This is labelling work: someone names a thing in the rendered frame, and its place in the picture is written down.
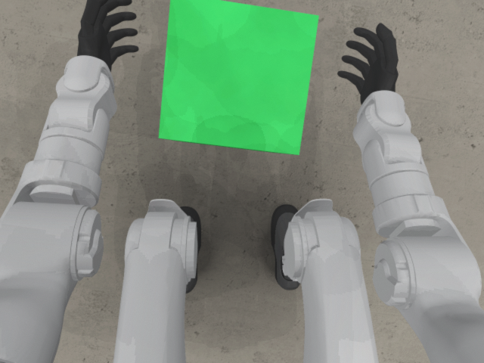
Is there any robot right upper arm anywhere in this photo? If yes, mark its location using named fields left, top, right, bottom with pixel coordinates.
left=373, top=236, right=484, bottom=363

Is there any carton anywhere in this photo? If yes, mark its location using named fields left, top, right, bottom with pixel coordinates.
left=159, top=0, right=319, bottom=155

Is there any robot left foot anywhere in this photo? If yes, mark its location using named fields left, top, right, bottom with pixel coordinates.
left=180, top=206, right=201, bottom=293

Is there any right robot forearm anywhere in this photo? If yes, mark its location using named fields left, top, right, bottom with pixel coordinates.
left=353, top=90, right=482, bottom=296

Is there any left robot thigh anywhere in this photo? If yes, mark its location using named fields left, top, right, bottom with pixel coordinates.
left=113, top=212, right=197, bottom=363

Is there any right robot hand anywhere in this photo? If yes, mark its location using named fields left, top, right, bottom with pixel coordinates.
left=337, top=23, right=399, bottom=104

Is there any robot left upper arm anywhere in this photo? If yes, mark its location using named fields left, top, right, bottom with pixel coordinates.
left=0, top=202, right=104, bottom=363

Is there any left robot forearm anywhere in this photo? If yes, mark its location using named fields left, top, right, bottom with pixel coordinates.
left=0, top=55, right=117, bottom=226

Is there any left robot hand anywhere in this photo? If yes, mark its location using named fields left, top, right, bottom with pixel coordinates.
left=77, top=0, right=138, bottom=72

